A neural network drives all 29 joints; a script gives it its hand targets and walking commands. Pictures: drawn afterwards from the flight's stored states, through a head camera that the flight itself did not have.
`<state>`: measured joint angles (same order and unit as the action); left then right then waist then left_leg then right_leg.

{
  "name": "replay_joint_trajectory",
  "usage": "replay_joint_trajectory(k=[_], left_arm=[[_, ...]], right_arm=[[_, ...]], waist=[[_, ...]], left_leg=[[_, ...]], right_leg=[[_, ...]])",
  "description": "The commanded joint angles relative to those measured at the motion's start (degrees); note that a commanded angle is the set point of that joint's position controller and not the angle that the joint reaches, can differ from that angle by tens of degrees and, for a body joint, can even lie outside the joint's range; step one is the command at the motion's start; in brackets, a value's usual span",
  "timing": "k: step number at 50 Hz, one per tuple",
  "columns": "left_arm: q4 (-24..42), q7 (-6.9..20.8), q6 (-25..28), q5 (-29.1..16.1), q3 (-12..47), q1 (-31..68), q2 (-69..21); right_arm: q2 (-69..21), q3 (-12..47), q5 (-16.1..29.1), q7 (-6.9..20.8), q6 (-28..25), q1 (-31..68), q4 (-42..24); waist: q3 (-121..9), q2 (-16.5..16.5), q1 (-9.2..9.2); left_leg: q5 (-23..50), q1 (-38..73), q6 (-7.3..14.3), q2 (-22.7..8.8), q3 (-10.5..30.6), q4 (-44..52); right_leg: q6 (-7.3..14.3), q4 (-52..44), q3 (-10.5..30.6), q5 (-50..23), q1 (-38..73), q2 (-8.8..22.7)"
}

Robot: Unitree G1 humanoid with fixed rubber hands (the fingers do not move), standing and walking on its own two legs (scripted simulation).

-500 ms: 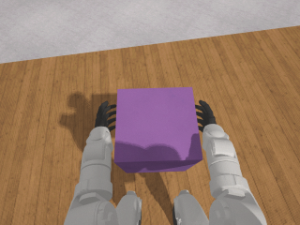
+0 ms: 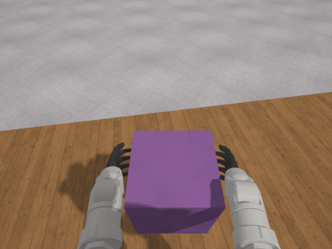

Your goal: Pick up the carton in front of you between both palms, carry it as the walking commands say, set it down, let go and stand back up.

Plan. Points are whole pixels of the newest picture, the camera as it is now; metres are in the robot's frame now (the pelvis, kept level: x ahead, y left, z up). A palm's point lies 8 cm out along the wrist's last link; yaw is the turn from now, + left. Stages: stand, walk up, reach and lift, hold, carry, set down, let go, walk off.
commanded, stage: reach and lift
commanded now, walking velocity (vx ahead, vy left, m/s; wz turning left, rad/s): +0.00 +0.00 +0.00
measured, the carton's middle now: (172, 184) +0.30 +0.00 -0.06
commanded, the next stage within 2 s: hold in 0.92 s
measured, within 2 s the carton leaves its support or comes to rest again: neither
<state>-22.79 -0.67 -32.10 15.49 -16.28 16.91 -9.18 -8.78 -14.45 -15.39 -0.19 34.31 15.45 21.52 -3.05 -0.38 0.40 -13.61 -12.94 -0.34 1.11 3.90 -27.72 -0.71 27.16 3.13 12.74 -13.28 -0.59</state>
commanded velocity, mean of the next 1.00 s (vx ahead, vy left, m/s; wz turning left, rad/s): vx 0.00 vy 0.00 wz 0.00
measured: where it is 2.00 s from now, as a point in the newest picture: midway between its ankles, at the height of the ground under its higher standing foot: outside the picture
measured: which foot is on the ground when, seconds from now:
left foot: down 0.00-1.00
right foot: down 0.00-1.00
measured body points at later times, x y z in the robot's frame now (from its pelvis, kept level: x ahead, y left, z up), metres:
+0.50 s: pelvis +0.00 +0.00 +0.00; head -0.02 -0.01 +0.45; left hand +0.31 +0.15 +0.03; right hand +0.31 -0.15 +0.02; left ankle +0.01 +0.12 -0.74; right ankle +0.02 -0.13 -0.74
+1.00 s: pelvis +0.01 +0.00 +0.01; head -0.03 +0.00 +0.46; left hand +0.31 +0.15 +0.04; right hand +0.30 -0.15 +0.04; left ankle +0.01 +0.12 -0.74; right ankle +0.02 -0.13 -0.74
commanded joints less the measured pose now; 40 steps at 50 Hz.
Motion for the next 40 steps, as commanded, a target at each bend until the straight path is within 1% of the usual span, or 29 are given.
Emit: replay_joint_trajectory(k=[1,4,8,12,20,31,40], left_arm=[[-4.2,14.8,-1.4,-9.7,27.9,24.5,-55.6],[-4.3,15.2,-1.1,-9.6,27.2,28.4,-56.5],[-3.5,15.5,-0.8,-9.9,27.9,32.0,-57.6],[-3.5,15.6,-0.9,-9.8,28.1,32.8,-57.3],[-1.9,15.5,-1.7,-9.7,28.4,30.4,-55.6],[3.0,15.1,-3.3,-11.1,30.2,24.6,-54.2],[6.2,14.7,-4.7,-12.1,31.7,22.4,-53.9]], right_arm=[[-53.1,27.7,10.5,14.1,-1.2,30.0,-0.1],[-53.9,27.1,10.6,14.8,-1.4,34.0,-0.1],[-54.9,28.0,10.9,15.1,-1.6,37.5,-0.8],[-55.0,28.2,10.8,15.1,-1.5,38.2,-0.8],[-54.3,28.5,10.8,14.5,-0.6,35.3,-2.1],[-53.8,30.5,12.3,13.7,1.0,29.4,-6.9],[-52.9,31.7,13.3,13.4,2.3,27.1,-10.1]], waist=[[-6.9,-0.2,0.03],[-7.4,-0.3,-0.1],[-10.3,-0.2,-0.13],[-11.3,0.1,-0.14],[-11.7,0.4,-0.1],[-12.1,0.5,-0.25],[-11.2,0.3,-0.09]], left_leg=[[3.8,2.1,0.7,3.8,0.9,6.4],[1.4,2.3,0.9,3.6,0.6,6.4],[1.9,3.4,0.9,3.6,0.4,6.0],[2.0,4.1,0.8,3.7,0.1,6.2],[5.7,6.1,0.6,4.0,-0.1,7.1],[13.7,9.5,0.1,4.5,0.2,8.2],[16.1,10.9,-0.1,4.5,0.7,8.8]], right_leg=[[1.1,-4.9,0.5,-3.7,5.8,-4.5],[1.3,-4.8,0.2,-1.3,6.1,-4.5],[1.1,-4.4,0.0,-1.7,7.5,-4.5],[1.0,-4.8,0.0,-1.9,8.4,-4.5],[0.6,-6.2,0.2,-5.9,10.8,-4.5],[0.1,-7.3,0.8,-14.0,14.0,-4.6],[0.1,-7.9,1.0,-15.9,14.7,-4.9]])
